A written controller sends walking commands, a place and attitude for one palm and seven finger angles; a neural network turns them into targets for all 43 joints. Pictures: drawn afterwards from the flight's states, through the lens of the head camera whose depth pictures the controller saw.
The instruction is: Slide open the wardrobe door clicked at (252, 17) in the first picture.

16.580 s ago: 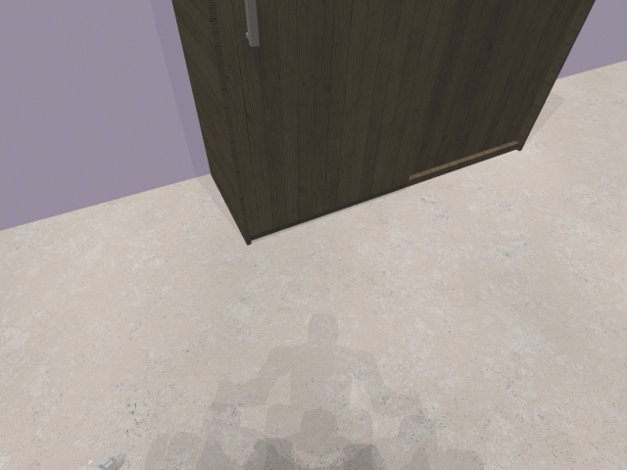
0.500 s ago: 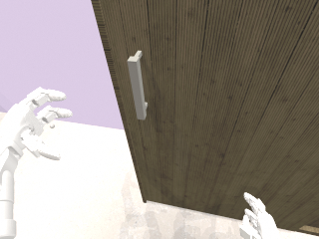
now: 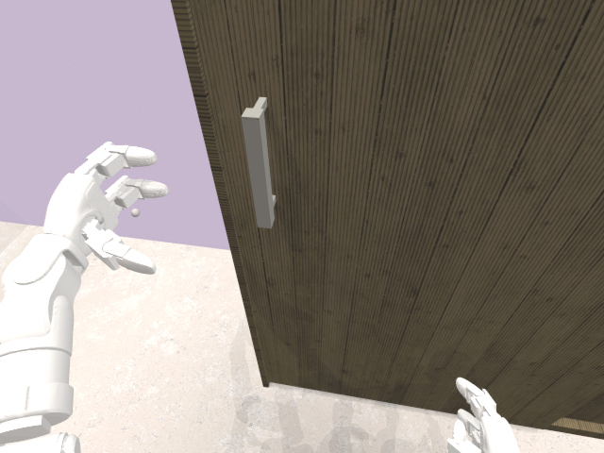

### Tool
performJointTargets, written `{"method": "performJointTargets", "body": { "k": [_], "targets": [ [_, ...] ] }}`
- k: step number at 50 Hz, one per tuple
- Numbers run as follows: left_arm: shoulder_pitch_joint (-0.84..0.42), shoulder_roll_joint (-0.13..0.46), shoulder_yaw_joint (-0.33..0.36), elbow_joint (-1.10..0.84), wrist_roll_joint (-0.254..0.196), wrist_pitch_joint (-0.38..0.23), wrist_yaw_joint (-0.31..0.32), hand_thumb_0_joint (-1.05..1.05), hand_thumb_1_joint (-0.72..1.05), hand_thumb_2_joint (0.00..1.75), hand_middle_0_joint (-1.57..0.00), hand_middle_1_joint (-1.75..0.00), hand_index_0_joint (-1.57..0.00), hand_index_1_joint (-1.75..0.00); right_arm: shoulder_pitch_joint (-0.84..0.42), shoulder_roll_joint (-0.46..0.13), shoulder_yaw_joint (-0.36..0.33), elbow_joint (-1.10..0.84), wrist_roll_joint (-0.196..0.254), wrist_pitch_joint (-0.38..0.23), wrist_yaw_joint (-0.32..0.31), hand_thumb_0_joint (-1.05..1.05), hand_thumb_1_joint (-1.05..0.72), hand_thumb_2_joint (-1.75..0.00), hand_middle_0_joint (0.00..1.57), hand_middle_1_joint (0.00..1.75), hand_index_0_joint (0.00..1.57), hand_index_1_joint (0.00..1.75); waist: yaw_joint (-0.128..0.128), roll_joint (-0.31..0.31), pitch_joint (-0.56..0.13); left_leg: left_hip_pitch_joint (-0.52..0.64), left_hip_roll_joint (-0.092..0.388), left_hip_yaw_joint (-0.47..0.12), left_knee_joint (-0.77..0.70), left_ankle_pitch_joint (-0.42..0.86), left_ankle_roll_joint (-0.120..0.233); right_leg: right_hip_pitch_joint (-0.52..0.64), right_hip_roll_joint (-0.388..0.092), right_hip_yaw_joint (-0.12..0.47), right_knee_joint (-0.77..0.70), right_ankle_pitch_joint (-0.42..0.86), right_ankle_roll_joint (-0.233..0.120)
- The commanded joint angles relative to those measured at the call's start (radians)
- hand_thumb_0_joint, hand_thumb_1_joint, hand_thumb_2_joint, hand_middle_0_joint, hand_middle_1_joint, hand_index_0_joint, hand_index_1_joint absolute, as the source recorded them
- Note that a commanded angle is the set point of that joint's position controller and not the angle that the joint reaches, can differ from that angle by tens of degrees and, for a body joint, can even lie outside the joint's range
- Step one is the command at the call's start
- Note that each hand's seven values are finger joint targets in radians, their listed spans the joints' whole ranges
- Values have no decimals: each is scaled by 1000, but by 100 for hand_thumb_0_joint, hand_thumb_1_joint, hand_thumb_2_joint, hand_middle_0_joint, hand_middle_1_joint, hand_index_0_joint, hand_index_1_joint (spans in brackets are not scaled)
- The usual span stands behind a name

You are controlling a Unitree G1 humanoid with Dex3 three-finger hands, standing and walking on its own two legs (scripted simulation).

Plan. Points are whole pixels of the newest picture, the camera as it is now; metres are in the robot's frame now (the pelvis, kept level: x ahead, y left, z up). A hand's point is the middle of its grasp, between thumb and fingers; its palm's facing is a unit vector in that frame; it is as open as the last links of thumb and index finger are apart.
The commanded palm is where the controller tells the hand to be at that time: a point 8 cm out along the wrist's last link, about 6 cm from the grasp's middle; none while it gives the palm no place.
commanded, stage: move the hooked fingers beside the handle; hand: left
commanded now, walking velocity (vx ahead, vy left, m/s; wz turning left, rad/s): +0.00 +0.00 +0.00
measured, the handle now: (263, 166) +0.46 +0.09 +0.17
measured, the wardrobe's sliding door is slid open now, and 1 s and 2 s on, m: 0.00 0.00 0.00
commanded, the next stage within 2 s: none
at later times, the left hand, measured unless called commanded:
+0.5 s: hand (190, 204) +0.37 +0.17 +0.17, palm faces -0.08 -1.00 -0.04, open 14.0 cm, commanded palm +0.35 +0.22 +0.18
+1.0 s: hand (218, 175) +0.42 +0.15 +0.18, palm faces -0.07 -1.00 -0.01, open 14.0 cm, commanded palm +0.38 +0.20 +0.17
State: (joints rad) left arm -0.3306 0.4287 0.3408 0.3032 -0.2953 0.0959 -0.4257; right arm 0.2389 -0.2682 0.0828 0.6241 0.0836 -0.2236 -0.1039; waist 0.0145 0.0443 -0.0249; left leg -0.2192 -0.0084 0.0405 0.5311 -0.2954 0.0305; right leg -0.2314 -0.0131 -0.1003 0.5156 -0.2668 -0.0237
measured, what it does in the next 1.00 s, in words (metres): stands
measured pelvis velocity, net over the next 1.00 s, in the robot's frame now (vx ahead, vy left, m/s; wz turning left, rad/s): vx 0.01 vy -0.02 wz -0.02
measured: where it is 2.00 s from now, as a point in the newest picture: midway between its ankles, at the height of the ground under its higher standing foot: outside the picture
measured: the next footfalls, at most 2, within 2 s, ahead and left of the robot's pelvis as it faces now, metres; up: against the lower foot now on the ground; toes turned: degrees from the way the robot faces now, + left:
none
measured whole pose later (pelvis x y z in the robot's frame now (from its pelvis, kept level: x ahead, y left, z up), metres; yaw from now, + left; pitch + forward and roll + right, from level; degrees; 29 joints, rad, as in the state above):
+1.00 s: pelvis +0.01 -0.02 +0.00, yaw -1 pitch +1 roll +1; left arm -0.55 0.34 0.25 0.54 -0.23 0.09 -0.24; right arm 0.27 -0.28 0.06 0.65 0.08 -0.10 -0.08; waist -0.03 0.04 -0.04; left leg -0.21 0.01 0.06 0.48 -0.29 0.01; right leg -0.25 0.01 -0.08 0.51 -0.28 -0.04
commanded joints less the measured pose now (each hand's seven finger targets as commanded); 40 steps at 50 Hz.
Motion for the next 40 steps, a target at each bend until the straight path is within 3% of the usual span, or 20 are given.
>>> {"method": "performJointTargets", "body": {
  "k": [1, 3, 6, 7, 9, 12, 15, 18, 19, 20, 21, 25, 26, 28, 31, 33, 37, 38, 39, 40],
  "targets": [
    [-316, 253, 78, -114, 12, 3, 29, 0, -50, 30, -30, -120, -30, -120, -110, -135, -53, -159, 6, -40, 1, 0, -90, -90, 20, 30, 20, 30, 8, 9, -153, 55, 23, -84, -102, 186, 2, 12, -11, 56, -72, 164, -12],
    [-359, 225, 49, -183, 10, 4, 30, 0, -50, 30, -30, -120, -30, -120, -117, -125, -52, -179, 5, -39, 7, 0, -90, -90, 20, 30, 20, 30, 4, 24, -216, 87, 21, -88, -93, 235, 0, 28, -14, 52, -55, 215, -13],
    [-370, 214, 53, -263, -5, -26, 36, 0, -50, 30, -30, -120, -30, -120, -119, -118, -51, -189, -1, -40, 13, 0, -90, -90, 20, 30, 20, 30, 7, -18, -276, 124, 26, -88, -77, 303, 1, 54, -6, 52, -44, 272, -12],
    [-395, 225, 67, -299, -9, -41, 42, 0, -50, 30, -30, -120, -30, -120, -121, -119, -52, -188, -2, -43, 13, 0, -90, -90, 20, 30, 20, 30, 8, 0, -292, 135, 26, -88, -76, 325, -2, 61, -7, 52, -40, 290, -12],
    [-396, 184, 43, -333, -11, -58, 57, 0, -50, 30, -30, -120, -30, -120, -117, -112, -54, -182, -4, -48, 13, 0, -90, -90, 20, 30, 20, 30, 6, 26, -312, 170, 29, -94, -73, 368, -10, 49, -8, 48, -33, 304, -11],
    [-376, 154, 17, -259, 6, -32, 85, 0, -50, 30, -30, -120, -30, -120, -102, -117, -58, -152, -3, -36, 13, 0, -90, -90, 20, 30, 20, 30, -6, -10, -225, 133, 32, -87, -84, 325, -11, 14, -6, 45, -46, 279, -9],
    [-374, 103, -33, -228, 25, 13, 111, 0, -50, 30, -30, -120, -30, -120, -110, -117, -58, -150, 2, -21, 11, 0, -90, -90, 20, 30, 20, 30, -10, 12, -166, 101, 29, -88, -97, 258, -14, -13, -12, 42, -50, 224, -10],
    [-426, 88, -59, -269, 38, 30, 134, 0, -50, 30, -30, -120, -30, -120, -118, -114, -58, -157, 1, -8, 11, 0, -90, -90, 20, 30, 20, 30, -12, 9, -208, 122, 26, -88, -92, 281, -12, 5, -16, 46, -48, 241, -11],
    [-445, 118, -34, -274, 40, 26, 146, 0, -50, 30, -30, -120, -30, -120, -116, -114, -60, -155, 1, -4, 8, 0, -90, -90, 20, 30, 20, 30, -13, -3, -222, 130, 27, -89, -89, 283, -12, 11, -14, 46, -48, 242, -11],
    [-482, 85, -65, -290, 41, 17, 150, 0, -50, 30, -30, -120, -30, -120, -118, -110, -57, -157, -1, -1, 7, 0, -90, -90, 20, 30, 20, 30, -22, 2, -238, 141, 27, -89, -88, 283, -11, 11, -13, 46, -46, 241, -9],
    [-497, 100, -53, -294, 39, 5, 159, 0, -50, 30, -30, -120, -30, -120, -118, -109, -57, -150, -2, 0, 6, 0, -90, -90, 20, 30, 20, 30, -23, -25, -244, 147, 29, -86, -83, 287, -7, 16, -11, 50, -51, 249, -9],
    [-524, 111, -27, -282, 37, -37, 183, 0, -50, 30, -30, -120, -30, -120, -115, -104, -54, -142, -10, 2, 6, 0, -90, -90, 20, 30, 20, 30, -14, -12, -305, 174, 24, -83, -78, 344, -11, 57, -13, 54, -39, 304, -11],
    [-484, 133, -7, -236, 40, -34, 185, 0, -50, 30, -30, -120, -30, -120, -106, -109, -56, -133, -11, 9, 7, 0, -90, -90, 20, 30, 20, 30, -8, -48, -292, 153, 26, -77, -77, 346, -7, 65, -11, 56, -44, 316, -10],
    [-483, 125, -9, -176, 43, -21, 187, 0, -50, 30, -30, -120, -30, -120, -104, -110, -56, -129, -7, 22, 8, 0, -90, -90, 20, 30, 20, 30, -10, -42, -266, 125, 21, -67, -82, 328, -5, 69, -15, 58, -46, 324, -10],
    [-456, 102, -40, -64, 55, 16, 179, 0, -50, 30, -30, -120, -30, -120, -100, -119, -57, -125, 1, 45, 10, 0, -90, -90, 20, 30, 20, 30, -17, -44, -178, 70, 20, -55, -87, 268, 1, 37, -18, 63, -63, 289, -10],
    [-509, 78, -76, -55, 55, 24, 173, 0, -50, 30, -30, -120, -30, -120, -95, -120, -59, -132, 5, 54, 10, 0, -90, -90, 20, 30, 20, 30, -34, -48, -172, 59, 17, -55, -86, 243, 5, 25, -20, 64, -67, 276, -7],
    [-632, 113, -61, -145, 48, -29, 172, 0, -50, 30, -30, -120, -30, -120, -88, -118, -65, -143, 1, 54, 7, 0, -90, -90, 20, 30, 20, 30, -41, -24, -294, 114, 16, -55, -67, 294, 11, 68, -19, 76, -55, 327, -9],
    [-655, 95, -75, -155, 45, -45, 171, 0, -50, 30, -30, -120, -30, -120, -87, -113, -62, -147, -1, 51, 6, 0, -90, -90, 20, 30, 20, 30, -43, -23, -318, 130, 15, -57, -64, 311, 11, 76, -17, 75, -49, 341, -9],
    [-699, 127, -51, -179, 44, -68, 176, 0, -50, 30, -30, -120, -30, -120, -81, -114, -64, -139, -2, 48, 4, 0, -90, -90, 20, 30, 20, 30, -44, -7, -351, 146, 15, -58, -62, 322, 10, 89, -17, 78, -48, 351, -9],
    [-711, 111, -61, -176, 42, -85, 179, 0, -50, 30, -30, -120, -30, -120, -81, -110, -62, -136, -5, 45, 4, 0, -90, -90, 20, 30, 20, 30, -45, -5, -362, 156, 13, -57, -61, 333, 11, 97, -16, 80, -46, 364, -9]
  ]
}}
